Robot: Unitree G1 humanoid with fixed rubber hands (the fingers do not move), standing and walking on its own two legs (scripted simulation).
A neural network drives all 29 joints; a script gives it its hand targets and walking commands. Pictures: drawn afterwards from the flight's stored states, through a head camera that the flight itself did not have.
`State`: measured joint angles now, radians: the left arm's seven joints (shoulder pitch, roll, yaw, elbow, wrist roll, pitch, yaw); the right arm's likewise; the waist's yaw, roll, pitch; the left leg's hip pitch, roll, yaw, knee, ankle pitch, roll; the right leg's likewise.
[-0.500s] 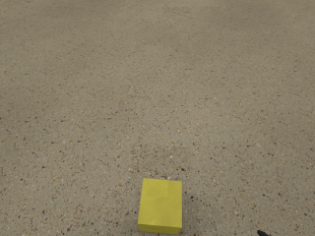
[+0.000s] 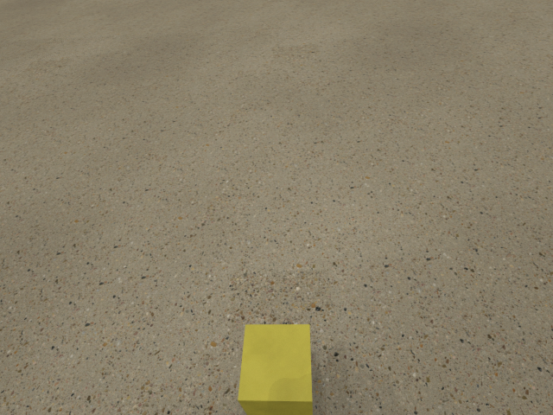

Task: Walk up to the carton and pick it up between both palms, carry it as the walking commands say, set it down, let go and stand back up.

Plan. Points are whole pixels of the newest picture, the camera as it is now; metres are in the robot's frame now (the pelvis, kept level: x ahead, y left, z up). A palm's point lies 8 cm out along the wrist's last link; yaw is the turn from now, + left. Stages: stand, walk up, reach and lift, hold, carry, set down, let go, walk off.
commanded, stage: walk up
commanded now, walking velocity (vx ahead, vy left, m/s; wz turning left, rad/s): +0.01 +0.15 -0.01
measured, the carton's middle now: (279, 373) +0.40 +0.08 -0.66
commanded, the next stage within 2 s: stand in 1.00 s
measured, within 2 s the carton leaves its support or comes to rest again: neither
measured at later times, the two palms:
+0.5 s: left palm out of the picture -0.01 +0.28 -0.15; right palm out of the picture +0.06 -0.20 -0.13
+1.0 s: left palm out of the picture +0.01 +0.26 -0.14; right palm out of the picture -0.01 -0.19 -0.15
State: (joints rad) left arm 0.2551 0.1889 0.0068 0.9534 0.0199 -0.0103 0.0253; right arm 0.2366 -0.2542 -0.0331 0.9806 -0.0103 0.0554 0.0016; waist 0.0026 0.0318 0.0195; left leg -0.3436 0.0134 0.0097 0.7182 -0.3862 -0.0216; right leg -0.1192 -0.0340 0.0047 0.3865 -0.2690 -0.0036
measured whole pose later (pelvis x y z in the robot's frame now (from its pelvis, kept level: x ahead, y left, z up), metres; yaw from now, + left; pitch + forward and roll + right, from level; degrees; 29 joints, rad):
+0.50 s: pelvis -0.01 +0.05 +0.00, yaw +0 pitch -2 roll +0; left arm 0.29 0.20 0.01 1.07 0.01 0.01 0.02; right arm 0.17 -0.20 -0.03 1.00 0.00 0.02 -0.02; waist 0.01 -0.02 0.03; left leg -0.16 0.02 0.05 0.40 -0.21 -0.01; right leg -0.16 -0.02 -0.02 0.42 -0.22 0.00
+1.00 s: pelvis +0.00 +0.04 +0.00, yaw +0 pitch -1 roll +0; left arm 0.27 0.15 0.01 1.12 0.01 -0.02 0.03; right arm 0.29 -0.16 -0.03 1.13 -0.01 0.00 -0.03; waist -0.01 0.00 0.02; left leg -0.12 0.04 0.06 0.35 -0.21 -0.03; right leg -0.13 0.01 -0.01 0.38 -0.23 -0.02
